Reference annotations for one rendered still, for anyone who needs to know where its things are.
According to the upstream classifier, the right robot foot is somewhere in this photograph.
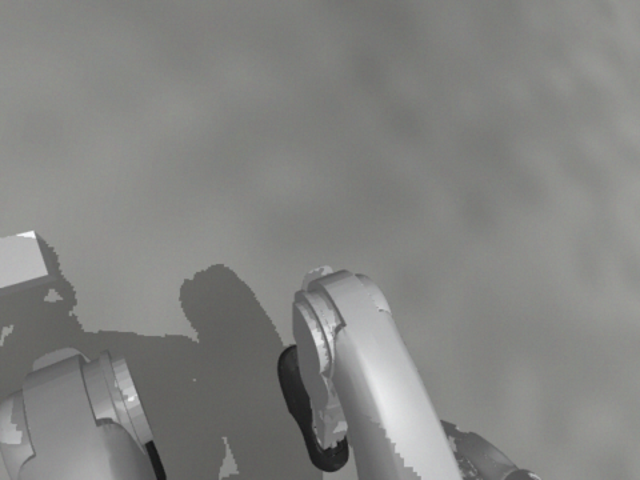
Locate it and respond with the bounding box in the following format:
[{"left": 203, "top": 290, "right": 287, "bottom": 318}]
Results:
[{"left": 278, "top": 345, "right": 349, "bottom": 472}]

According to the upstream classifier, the carton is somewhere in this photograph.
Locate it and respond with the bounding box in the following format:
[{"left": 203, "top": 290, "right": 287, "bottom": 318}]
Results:
[{"left": 0, "top": 231, "right": 58, "bottom": 296}]

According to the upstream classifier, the left robot foot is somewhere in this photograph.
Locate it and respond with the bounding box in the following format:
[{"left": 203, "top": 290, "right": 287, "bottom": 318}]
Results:
[{"left": 145, "top": 441, "right": 166, "bottom": 480}]

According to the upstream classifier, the right robot hand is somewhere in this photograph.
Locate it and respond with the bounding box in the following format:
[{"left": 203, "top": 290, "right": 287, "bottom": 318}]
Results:
[{"left": 440, "top": 420, "right": 520, "bottom": 480}]

